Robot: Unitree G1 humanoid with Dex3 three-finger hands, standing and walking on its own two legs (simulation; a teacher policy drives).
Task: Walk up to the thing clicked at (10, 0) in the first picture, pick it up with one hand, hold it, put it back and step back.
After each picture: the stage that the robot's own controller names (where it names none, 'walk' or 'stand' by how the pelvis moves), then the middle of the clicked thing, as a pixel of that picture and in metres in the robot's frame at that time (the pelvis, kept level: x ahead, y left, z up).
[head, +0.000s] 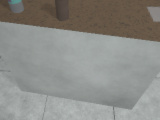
stand; out of the picture +0.82 +0.37 +0.12
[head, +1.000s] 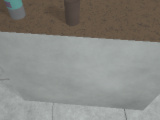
walk; out of the picture +0.71 +0.29 +0.14
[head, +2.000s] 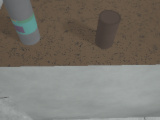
stand; (20, 9) +0.48 +0.20 +0.17
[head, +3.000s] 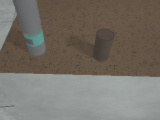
stand; (31, 25) +0.50 +0.21 +0.12
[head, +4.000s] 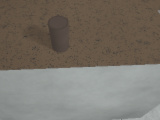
stand; out of the picture +0.47 +0.36 +0.15
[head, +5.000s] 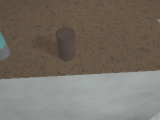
stand; out of the picture +0.47 +0.35 +0.12
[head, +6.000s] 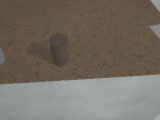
stand; out of the picture +0.46 +0.37 +0.11
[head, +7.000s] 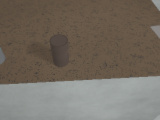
stand; out of the picture +0.46 +0.37 +0.11
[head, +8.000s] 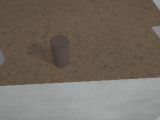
stand; out of the picture +0.45 +0.37 +0.11
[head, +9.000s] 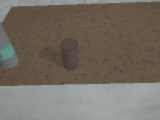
rise first; out of the picture +0.46 +0.36 +0.12
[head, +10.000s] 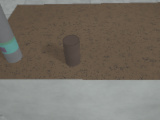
go down; (3, 34) +0.49 +0.35 +0.12
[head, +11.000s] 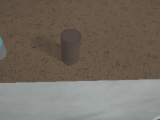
go down; out of the picture +0.45 +0.32 +0.14
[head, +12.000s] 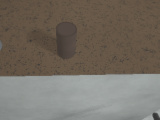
close in; out of the picture +0.47 +0.33 +0.14
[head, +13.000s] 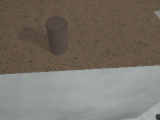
close; out of the picture +0.47 +0.34 +0.16
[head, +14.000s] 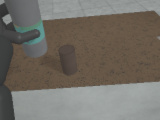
lift; (25, 13) +0.33 +0.15 +0.33
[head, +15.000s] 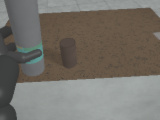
lift; (27, 36) +0.34 +0.17 +0.25
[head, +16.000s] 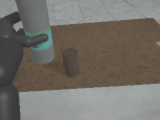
hold; (35, 21) +0.34 +0.13 +0.32
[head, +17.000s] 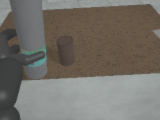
hold; (31, 39) +0.34 +0.16 +0.23
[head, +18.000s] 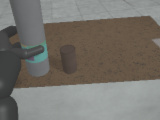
hold; (32, 35) +0.33 +0.15 +0.28
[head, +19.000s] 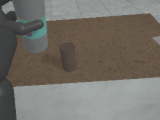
crouch; (29, 7) +0.33 +0.14 +0.35
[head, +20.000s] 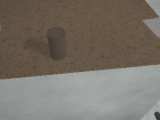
lower; out of the picture +0.46 +0.27 +0.29
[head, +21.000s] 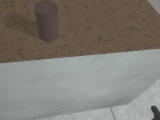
lower; out of the picture +0.47 +0.31 +0.18
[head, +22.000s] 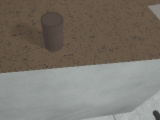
lower; out of the picture +0.46 +0.31 +0.17
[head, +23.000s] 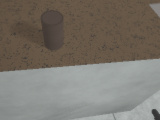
lower; out of the picture +0.46 +0.31 +0.17
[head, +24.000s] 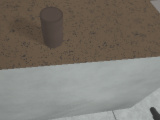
loosen; out of the picture +0.47 +0.32 +0.17
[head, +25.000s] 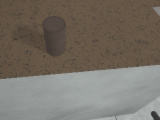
withdraw; out of the picture +0.49 +0.33 +0.16
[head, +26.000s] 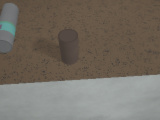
sink last; (7, 25) +0.59 +0.35 +0.06
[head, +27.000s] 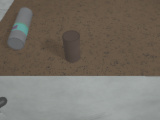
stand; (21, 26) +0.63 +0.36 +0.04
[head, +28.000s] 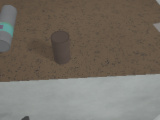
stand; (5, 26) +0.61 +0.36 +0.04
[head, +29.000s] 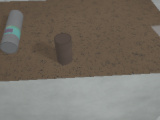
stand; (13, 30) +0.63 +0.34 +0.03
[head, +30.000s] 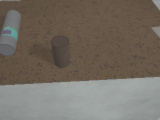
stand; (10, 31) +0.61 +0.34 +0.02
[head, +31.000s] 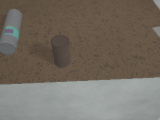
stand; (11, 30) +0.61 +0.34 +0.02
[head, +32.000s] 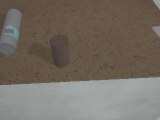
stand; (11, 30) +0.61 +0.34 +0.02
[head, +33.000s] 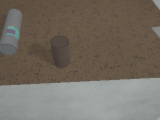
stand; (11, 30) +0.61 +0.34 +0.02
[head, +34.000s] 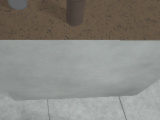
walk; out of the picture +0.73 +0.27 +0.04
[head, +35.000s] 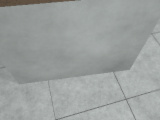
walk; out of the picture +0.94 +0.40 +0.06
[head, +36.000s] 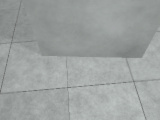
stand; out of the picture +1.26 +0.25 +0.06
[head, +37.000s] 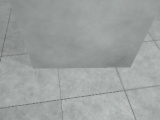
stand; out of the picture +1.23 +0.28 +0.03
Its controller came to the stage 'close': yes
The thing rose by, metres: 0.25
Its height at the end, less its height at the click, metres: -0.09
